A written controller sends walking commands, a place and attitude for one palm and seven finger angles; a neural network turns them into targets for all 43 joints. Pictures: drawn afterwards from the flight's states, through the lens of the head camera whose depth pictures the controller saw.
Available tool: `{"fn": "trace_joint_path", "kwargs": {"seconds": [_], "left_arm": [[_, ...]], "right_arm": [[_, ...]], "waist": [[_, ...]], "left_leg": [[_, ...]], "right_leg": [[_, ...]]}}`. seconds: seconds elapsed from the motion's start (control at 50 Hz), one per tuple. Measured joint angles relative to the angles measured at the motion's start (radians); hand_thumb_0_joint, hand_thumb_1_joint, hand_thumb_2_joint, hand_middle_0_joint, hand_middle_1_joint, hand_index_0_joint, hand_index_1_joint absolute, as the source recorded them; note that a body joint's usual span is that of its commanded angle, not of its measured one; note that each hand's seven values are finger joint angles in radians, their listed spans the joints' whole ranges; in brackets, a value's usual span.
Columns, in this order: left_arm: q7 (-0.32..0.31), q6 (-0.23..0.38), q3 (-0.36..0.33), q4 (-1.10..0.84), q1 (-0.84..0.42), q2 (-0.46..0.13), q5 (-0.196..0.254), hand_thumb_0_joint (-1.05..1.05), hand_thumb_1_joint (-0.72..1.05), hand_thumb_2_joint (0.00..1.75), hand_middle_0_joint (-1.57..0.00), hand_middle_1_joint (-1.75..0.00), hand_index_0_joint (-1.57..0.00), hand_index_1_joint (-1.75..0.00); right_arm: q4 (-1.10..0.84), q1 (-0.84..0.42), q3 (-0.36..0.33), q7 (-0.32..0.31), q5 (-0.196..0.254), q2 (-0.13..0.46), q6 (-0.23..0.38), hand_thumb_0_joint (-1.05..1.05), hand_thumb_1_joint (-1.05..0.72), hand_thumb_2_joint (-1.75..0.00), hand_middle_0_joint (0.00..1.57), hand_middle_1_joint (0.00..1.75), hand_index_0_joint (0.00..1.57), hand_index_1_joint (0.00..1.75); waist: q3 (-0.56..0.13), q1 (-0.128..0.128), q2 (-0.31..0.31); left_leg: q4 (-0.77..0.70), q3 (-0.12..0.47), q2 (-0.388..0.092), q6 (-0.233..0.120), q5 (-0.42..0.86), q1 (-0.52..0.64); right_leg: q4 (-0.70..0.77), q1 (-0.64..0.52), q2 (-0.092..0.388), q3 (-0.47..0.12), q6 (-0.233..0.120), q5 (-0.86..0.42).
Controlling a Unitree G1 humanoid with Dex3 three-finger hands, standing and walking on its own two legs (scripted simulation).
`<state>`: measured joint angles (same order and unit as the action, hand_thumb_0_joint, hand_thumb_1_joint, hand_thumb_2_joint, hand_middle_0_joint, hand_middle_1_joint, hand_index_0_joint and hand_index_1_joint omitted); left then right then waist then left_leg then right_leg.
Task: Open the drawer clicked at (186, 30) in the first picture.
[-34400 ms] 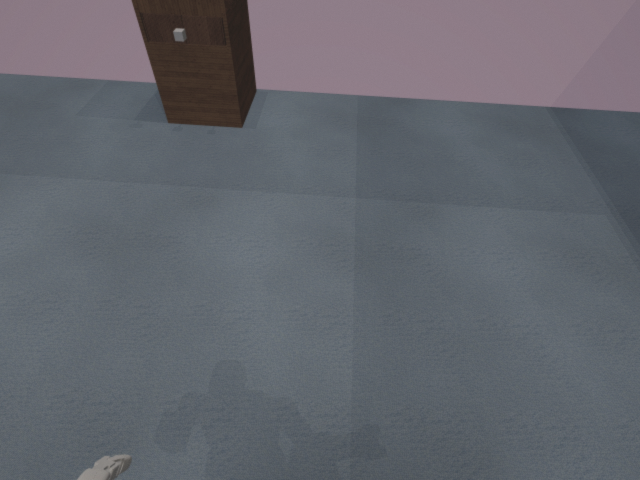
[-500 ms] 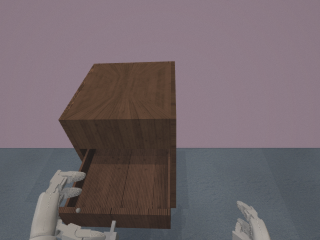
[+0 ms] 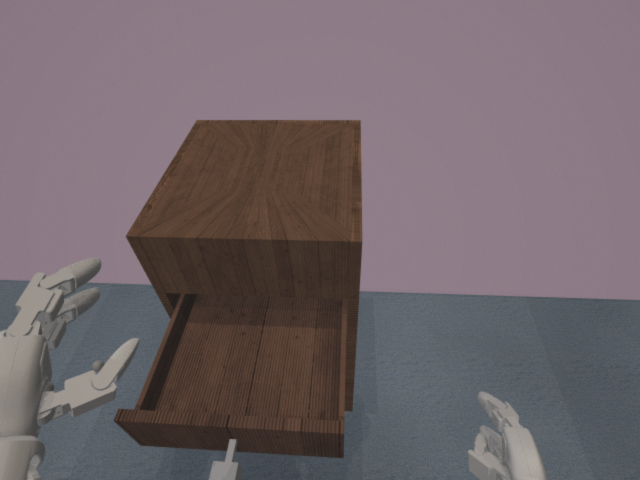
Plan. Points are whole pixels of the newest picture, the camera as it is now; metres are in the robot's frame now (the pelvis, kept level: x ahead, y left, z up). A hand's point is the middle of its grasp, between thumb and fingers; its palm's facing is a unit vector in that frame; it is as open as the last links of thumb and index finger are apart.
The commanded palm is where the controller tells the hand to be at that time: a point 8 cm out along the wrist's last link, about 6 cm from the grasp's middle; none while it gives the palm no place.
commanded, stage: draw the hand back to the body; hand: left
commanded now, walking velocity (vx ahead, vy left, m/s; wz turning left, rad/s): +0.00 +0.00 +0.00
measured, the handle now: (228, 466) +0.21 +0.19 -0.25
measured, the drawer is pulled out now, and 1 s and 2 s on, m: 0.27 0.27 0.27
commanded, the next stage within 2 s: step back with the hand held close in 0.32 s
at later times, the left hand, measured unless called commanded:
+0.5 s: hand (83, 344) +0.19 +0.24 +0.17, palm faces +0.37 -0.81 -0.46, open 7.5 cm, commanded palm +0.13 +0.28 +0.18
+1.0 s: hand (68, 382) +0.16 +0.24 +0.16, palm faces +0.30 -0.80 -0.52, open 7.4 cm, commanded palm +0.09 +0.28 +0.18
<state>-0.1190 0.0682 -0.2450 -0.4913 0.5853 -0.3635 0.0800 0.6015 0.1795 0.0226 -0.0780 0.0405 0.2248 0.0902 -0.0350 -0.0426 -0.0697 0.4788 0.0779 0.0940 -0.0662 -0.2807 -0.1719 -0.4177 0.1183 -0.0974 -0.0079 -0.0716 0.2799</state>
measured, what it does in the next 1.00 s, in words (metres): stands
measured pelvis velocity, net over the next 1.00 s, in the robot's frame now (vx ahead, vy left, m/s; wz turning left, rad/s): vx -0.04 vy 0.00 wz -0.01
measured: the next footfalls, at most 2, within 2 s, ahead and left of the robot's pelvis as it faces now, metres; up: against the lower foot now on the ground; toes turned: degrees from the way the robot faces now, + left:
left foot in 1.74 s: -0.07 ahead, +0.13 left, +0.00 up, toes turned +2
right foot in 2.00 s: -0.20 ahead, -0.14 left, +0.00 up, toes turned -2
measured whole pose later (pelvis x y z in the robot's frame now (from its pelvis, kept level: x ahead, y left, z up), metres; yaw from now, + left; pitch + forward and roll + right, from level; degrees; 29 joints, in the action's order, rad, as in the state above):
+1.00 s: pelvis -0.04 +0.00 -0.01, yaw +0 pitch +4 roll -1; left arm -0.17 0.15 -0.39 -0.67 0.68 -0.46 0.05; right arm 0.54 0.13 -0.01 -0.08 0.00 0.20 0.01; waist -0.01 0.02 0.01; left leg 0.53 0.06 0.10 -0.07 -0.23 -0.37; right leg -0.51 0.33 -0.09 0.00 -0.05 0.25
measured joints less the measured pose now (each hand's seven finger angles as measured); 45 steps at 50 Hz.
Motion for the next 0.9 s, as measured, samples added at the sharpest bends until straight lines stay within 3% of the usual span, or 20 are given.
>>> {"fn": "trace_joint_path", "kwargs": {"seconds": [0.12, 0.22, 0.32, 0.46, 0.58, 0.68, 0.76, 0.9], "left_arm": [[0.002, 0.018, -0.051, -0.001, -0.026, -0.002, 0.011, 0.01, 0.59, 0.77, -0.23, -0.49, -0.23, -0.49], [0.015, 0.005, -0.023, 0.019, -0.021, 0.025, 0.012, 0.01, 0.75, 0.84, -0.22, -0.39, -0.22, -0.39], [0.014, -0.011, -0.006, -0.004, 0.004, 0.013, 0.008, 0.01, 0.83, 0.87, -0.22, -0.34, -0.21, -0.34], [0.010, -0.005, -0.036, -0.021, -0.013, -0.005, 0.002, 0.02, 0.87, 0.89, -0.21, -0.31, -0.21, -0.31], [0.001, 0.082, -0.137, -0.036, -0.025, -0.030, -0.020, 0.02, 0.88, 0.90, -0.21, -0.30, -0.21, -0.30], [0.011, 0.079, -0.085, -0.054, 0.056, -0.002, -0.025, 0.01, 0.89, 0.90, -0.21, -0.30, -0.21, -0.30], [0.005, 0.063, -0.058, -0.102, 0.102, -0.032, -0.030, 0.02, 0.89, 0.90, -0.21, -0.30, -0.21, -0.30], [-0.030, 0.073, -0.133, -0.187, 0.105, -0.109, -0.024, 0.02, 0.88, 0.90, -0.22, -0.30, -0.22, -0.30]], "right_arm": [[-0.002, -0.023, 0.002, 0.013, -0.001, -0.009, -0.008, 0.02, -0.91, -0.90, 0.20, 0.30, 0.20, 0.30], [-0.006, -0.025, 0.002, 0.020, -0.002, -0.010, -0.021, 0.01, -0.91, -0.90, 0.20, 0.30, 0.20, 0.30], [-0.002, -0.007, 0.005, 0.017, -0.004, -0.007, -0.017, 0.01, -0.91, -0.90, 0.20, 0.30, 0.20, 0.30], [0.005, -0.002, -0.001, 0.015, -0.003, -0.003, -0.026, 0.02, -0.91, -0.90, 0.20, 0.30, 0.20, 0.30], [-0.022, -0.030, -0.011, 0.030, -0.012, 0.002, -0.057, 0.01, -0.91, -0.90, 0.20, 0.30, 0.21, 0.30], [-0.030, -0.045, -0.033, 0.033, -0.005, 0.015, -0.092, 0.01, -0.91, -0.90, 0.20, 0.30, 0.21, 0.30], [-0.043, -0.035, -0.040, 0.015, -0.008, 0.015, -0.104, 0.01, -0.91, -0.90, 0.20, 0.30, 0.20, 0.30], [-0.060, -0.038, -0.039, 0.004, -0.017, -0.005, -0.101, 0.01, -0.91, -0.90, 0.20, 0.30, 0.20, 0.30]], "waist": [[0.003, 0.002, -0.002], [0.013, 0.001, 0.002], [0.012, -0.002, 0.006], [0.011, 0.001, -0.004], [0.040, 0.030, 0.008], [0.044, 0.052, 0.026], [0.046, 0.059, 0.056], [0.046, 0.062, 0.087]], "left_leg": [[-0.018, -0.003, -0.003, 0.000, 0.008, 0.013], [-0.028, -0.004, -0.004, 0.000, 0.014, 0.013], [-0.036, -0.004, -0.004, 0.000, 0.015, 0.016], [-0.032, 0.000, -0.005, 0.001, 0.012, 0.020], [-0.010, 0.008, -0.016, 0.005, 0.022, -0.051], [-0.008, -0.002, -0.014, 0.001, 0.035, -0.099], [0.003, 0.000, -0.010, 0.000, 0.041, -0.129], [0.035, -0.003, -0.002, -0.001, 0.047, -0.172]], "right_leg": [[0.021, -0.013, -0.001, -0.005, 0.000, -0.011], [0.033, -0.014, -0.002, -0.006, 0.001, -0.018], [0.041, -0.017, -0.002, -0.007, 0.000, -0.020], [0.047, -0.027, -0.003, -0.003, -0.001, -0.020], [0.061, 0.027, -0.014, 0.008, -0.002, -0.049], [0.045, 0.083, -0.011, 0.001, 0.004, -0.057], [0.023, 0.117, -0.006, 0.006, 0.007, -0.053], [-0.036, 0.172, 0.000, 0.012, 0.012, -0.045]]}}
